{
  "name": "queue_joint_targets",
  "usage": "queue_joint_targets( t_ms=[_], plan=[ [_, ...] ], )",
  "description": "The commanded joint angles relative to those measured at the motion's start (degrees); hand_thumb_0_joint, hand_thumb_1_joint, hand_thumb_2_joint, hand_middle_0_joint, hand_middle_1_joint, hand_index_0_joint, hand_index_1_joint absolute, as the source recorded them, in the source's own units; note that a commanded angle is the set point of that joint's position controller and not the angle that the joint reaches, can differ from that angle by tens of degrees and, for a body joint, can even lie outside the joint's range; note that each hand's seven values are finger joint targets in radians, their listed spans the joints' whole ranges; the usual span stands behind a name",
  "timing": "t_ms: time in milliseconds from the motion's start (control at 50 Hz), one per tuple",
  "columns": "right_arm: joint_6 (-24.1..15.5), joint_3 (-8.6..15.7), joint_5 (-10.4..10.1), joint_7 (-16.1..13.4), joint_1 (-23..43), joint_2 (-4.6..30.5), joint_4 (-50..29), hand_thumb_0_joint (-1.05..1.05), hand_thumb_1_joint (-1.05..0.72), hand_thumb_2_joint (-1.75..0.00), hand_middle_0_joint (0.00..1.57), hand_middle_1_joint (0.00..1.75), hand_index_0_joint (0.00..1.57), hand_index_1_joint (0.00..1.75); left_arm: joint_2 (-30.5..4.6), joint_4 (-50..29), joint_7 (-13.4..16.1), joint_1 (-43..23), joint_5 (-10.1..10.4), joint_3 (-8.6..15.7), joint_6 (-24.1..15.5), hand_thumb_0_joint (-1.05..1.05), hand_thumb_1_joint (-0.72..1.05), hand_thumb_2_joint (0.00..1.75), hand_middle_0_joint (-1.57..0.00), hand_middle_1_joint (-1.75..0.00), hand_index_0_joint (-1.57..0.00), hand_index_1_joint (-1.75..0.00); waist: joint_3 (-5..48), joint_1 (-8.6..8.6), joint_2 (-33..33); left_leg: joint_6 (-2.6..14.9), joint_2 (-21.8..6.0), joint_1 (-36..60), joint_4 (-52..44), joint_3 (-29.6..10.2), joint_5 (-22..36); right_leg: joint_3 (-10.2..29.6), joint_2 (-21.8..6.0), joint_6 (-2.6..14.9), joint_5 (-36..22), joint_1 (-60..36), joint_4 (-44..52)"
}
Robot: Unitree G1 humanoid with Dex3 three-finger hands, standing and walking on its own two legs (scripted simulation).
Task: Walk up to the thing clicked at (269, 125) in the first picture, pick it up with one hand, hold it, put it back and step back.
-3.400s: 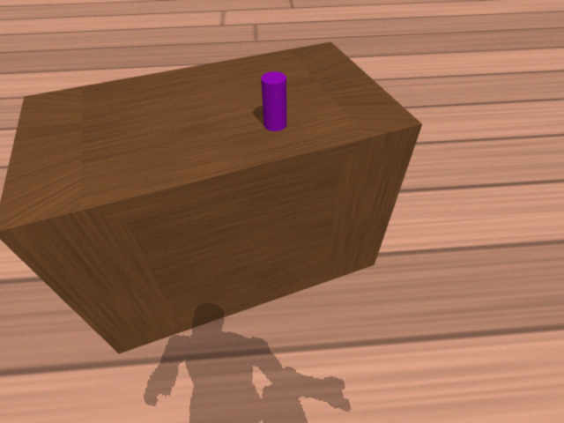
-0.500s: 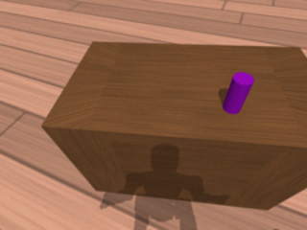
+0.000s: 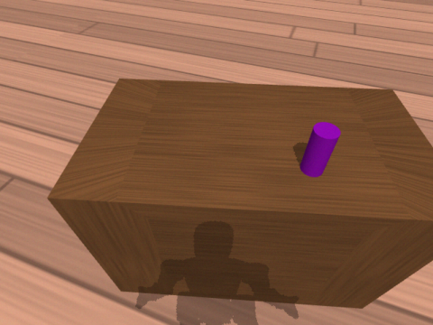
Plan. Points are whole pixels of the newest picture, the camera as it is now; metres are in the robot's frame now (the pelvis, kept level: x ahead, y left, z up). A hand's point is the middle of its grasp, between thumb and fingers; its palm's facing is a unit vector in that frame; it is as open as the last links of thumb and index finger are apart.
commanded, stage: walk up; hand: right
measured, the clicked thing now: (318, 150) +0.54 -0.22 +0.00
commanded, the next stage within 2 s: stand in 0.96 s
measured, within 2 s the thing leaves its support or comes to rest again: neither
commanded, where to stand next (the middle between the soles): +0.09 -0.01 m, yaw -1 degrees
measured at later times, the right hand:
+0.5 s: hand out of the picture +0.12 -0.26 -0.14, palm faces -0.01 +0.94 -0.34, open 7.4 cm
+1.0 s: hand out of the picture +0.09 -0.26 -0.14, palm faces +0.01 +0.94 -0.34, open 7.4 cm
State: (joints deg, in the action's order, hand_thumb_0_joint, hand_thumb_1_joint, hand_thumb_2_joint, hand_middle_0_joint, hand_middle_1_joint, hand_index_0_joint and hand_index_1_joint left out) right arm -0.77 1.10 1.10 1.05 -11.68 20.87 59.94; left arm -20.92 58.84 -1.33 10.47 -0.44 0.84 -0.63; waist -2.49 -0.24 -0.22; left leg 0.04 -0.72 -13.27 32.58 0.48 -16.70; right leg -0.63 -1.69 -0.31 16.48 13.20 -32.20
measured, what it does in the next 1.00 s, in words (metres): stands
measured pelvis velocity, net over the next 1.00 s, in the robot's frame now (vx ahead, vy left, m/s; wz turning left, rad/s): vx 0.02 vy -0.01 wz -0.02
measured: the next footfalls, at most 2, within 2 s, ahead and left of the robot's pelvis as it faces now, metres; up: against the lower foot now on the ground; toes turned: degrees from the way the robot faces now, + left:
none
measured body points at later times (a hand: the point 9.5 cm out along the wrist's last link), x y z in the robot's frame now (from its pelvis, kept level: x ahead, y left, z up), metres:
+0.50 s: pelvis +0.02 -0.01 +0.01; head +0.03 -0.01 +0.46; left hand +0.12 +0.30 -0.11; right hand +0.12 -0.31 -0.11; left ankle +0.01 +0.12 -0.73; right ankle +0.01 -0.13 -0.73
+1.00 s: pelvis +0.02 -0.01 +0.02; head +0.03 -0.01 +0.46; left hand +0.11 +0.29 -0.12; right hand +0.09 -0.31 -0.12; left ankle +0.01 +0.12 -0.73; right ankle +0.01 -0.13 -0.73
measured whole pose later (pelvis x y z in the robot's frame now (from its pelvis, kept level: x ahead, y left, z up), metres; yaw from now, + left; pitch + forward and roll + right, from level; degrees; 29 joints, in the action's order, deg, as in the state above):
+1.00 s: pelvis +0.02 -0.01 +0.02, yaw -1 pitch -3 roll +0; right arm -0.3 0.8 0.8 0.4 -5.9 20.0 65.0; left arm -19.8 65.2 -0.7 5.4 -0.5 0.4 -0.6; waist -3.0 0.2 0.3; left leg -1.0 -1.5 -5.0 19.8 1.4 -12.0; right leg 0.1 -0.8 -0.6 11.8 5.8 -20.3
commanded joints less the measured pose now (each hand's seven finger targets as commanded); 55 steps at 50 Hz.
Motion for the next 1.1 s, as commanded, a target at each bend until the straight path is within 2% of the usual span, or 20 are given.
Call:
queue_joint_targets(
  t_ms=[0,40,100,200,280,380,480,680,720,820,920,940,1000,1080],
  plan=[
    [-2.36,2.07,-0.53,-1.01,6.57,13.02,-3.80,0.00,-0.90,-0.90,0.20,0.30,0.20,0.30,-12.69,-2.10,1.32,-1.71,0.44,2.70,-2.40,0.00,0.90,0.90,-0.20,-0.30,-0.20,-0.30,2.82,-1.45,3.64,2.85,-6.26,-1.60,-10.01,-8.04,8.65,5.68,-4.15,3.45,-9.18,-5.32,7.57],
    [-2.47,2.07,-0.87,-1.31,5.02,12.73,-2.63,0.00,-0.90,-0.90,0.20,0.30,0.20,0.30,-13.44,-1.67,1.50,-2.87,0.74,2.63,-2.65,0.00,0.90,0.90,-0.20,-0.30,-0.20,-0.30,5.17,-0.45,3.40,2.04,-5.17,1.82,-7.82,-5.42,16.00,6.03,-5.71,3.95,-17.79,-6.48,7.64],
    [-2.28,2.34,-1.14,-1.61,5.04,12.73,-1.76,0.00,-0.90,-0.90,0.20,0.30,0.20,0.30,-13.10,-1.17,1.80,-4.56,0.89,2.33,-2.34,0.00,0.90,0.90,-0.20,-0.30,-0.20,-0.30,7.12,-0.02,2.42,2.40,-5.99,5.38,-7.60,-4.83,23.19,4.25,-5.46,3.30,-22.02,-7.03,7.10],
    [-1.66,2.34,-1.14,-1.61,7.39,12.32,-1.24,0.00,-0.90,-0.90,0.20,0.30,0.20,0.30,-12.38,0.00,1.74,-6.67,0.62,1.77,-1.76,0.00,0.90,0.90,-0.20,-0.30,-0.20,-0.30,5.34,-0.04,1.24,2.91,-6.48,4.86,-10.15,-5.20,17.51,3.76,-4.73,2.65,-16.38,-6.34,8.44],
    [-1.45,2.28,-0.92,-1.53,9.17,12.04,-0.76,0.00,-0.90,-0.90,0.20,0.30,0.20,0.30,-12.26,0.97,1.66,-7.98,0.38,1.48,-1.66,0.00,0.90,0.90,-0.20,-0.30,-0.20,-0.30,3.85,0.11,0.05,2.43,-6.03,4.52,-11.86,-4.84,14.73,4.26,-5.08,2.17,-15.92,-6.62,10.65],
    [-1.34,2.19,-0.69,-1.31,10.07,12.13,-0.16,0.00,-0.90,-0.90,0.20,0.30,0.20,0.30,-12.24,1.46,1.66,-8.73,0.27,1.58,-1.73,0.00,0.90,0.90,-0.20,-0.30,-0.20,-0.30,4.21,0.16,0.08,2.07,-5.98,6.63,-12.57,-4.21,15.05,4.45,-5.15,1.99,-15.10,-6.43,12.37],
    [-1.22,2.24,-0.73,-1.31,9.94,11.98,0.38,0.00,-0.90,-0.90,0.20,0.30,0.20,0.30,-12.38,2.13,1.73,-8.92,0.11,1.89,-1.82,0.00,0.90,0.90,-0.20,-0.30,-0.20,-0.30,5.70,0.35,-0.85,1.87,-5.81,8.04,-12.45,-3.56,17.13,4.30,-5.38,1.88,-17.67,-8.29,12.88],
    [-1.02,2.03,-0.58,-1.31,9.60,11.36,1.01,0.00,-0.90,-0.90,0.20,0.30,0.20,0.30,-11.94,2.35,1.77,-8.90,-0.06,2.11,-1.66,0.00,0.90,0.90,-0.20,-0.30,-0.20,-0.30,4.78,0.35,-0.44,1.53,-5.83,8.43,-13.96,-3.15,15.49,4.60,-5.24,1.68,-16.37,-7.99,14.28],
    [-1.00,2.00,-0.52,-1.32,10.00,11.30,0.98,0.00,-0.90,-0.90,0.20,0.30,0.20,0.30,-11.78,2.43,1.74,-8.51,-0.03,2.07,-1.50,0.00,0.90,0.90,-0.20,-0.30,-0.20,-0.30,3.22,0.05,0.13,1.45,-5.53,7.86,-14.64,-3.21,12.95,4.84,-5.03,1.62,-13.93,-6.67,14.74],
    [-1.09,1.95,-0.46,-1.31,9.14,11.16,1.22,0.00,-0.90,-0.90,0.20,0.30,0.20,0.30,-11.63,2.24,1.63,-8.69,-0.20,2.14,-1.43,0.00,0.90,0.90,-0.20,-0.30,-0.20,-0.30,3.46,0.27,0.37,1.58,-5.78,7.63,-15.32,-3.38,11.69,4.96,-4.89,1.71,-12.94,-7.19,15.01],
    [-1.11,2.06,-0.43,-1.32,9.29,11.17,1.06,0.00,-0.90,-0.90,0.20,0.30,0.20,0.30,-11.61,2.51,1.65,-7.89,-0.33,2.25,-1.40,0.00,0.90,0.90,-0.20,-0.30,-0.20,-0.30,3.61,0.24,0.03,1.63,-5.74,8.00,-15.07,-3.31,11.78,4.89,-4.68,1.68,-13.29,-7.02,15.09],
    [-1.07,1.81,-0.75,-1.50,10.60,11.13,1.14,0.00,-0.90,-0.90,0.20,0.30,0.20,0.30,-11.71,2.49,1.90,-8.89,0.06,1.79,-1.47,0.00,0.90,0.90,-0.20,-0.30,-0.20,-0.30,2.29,0.60,-0.65,1.08,-7.14,7.81,-16.41,-4.53,17.42,5.11,-5.64,1.44,-17.49,-6.44,15.08],
    [-1.23,1.69,-0.79,-1.61,9.66,11.75,1.62,0.00,-0.90,-0.90,0.20,0.30,0.20,0.30,-11.22,2.48,1.89,-8.20,0.43,1.68,-1.40,0.00,0.90,0.90,-0.20,-0.30,-0.20,-0.30,4.22,0.40,0.82,0.72,-7.25,9.25,-16.19,-3.93,21.42,5.01,-5.77,1.23,-20.60,-8.41,14.78],
    [-1.04,1.49,-0.89,-1.52,9.71,11.10,2.06,0.00,-0.90,-0.90,0.20,0.30,0.20,0.30,-11.48,2.83,1.92,-8.06,0.34,1.47,-1.37,0.00,0.90,0.90,-0.20,-0.30,-0.20,-0.30,5.93,0.55,0.47,0.62,-7.26,9.99,-16.73,-3.72,19.69,4.90,-5.93,1.10,-19.45,-9.67,15.58]
  ],
)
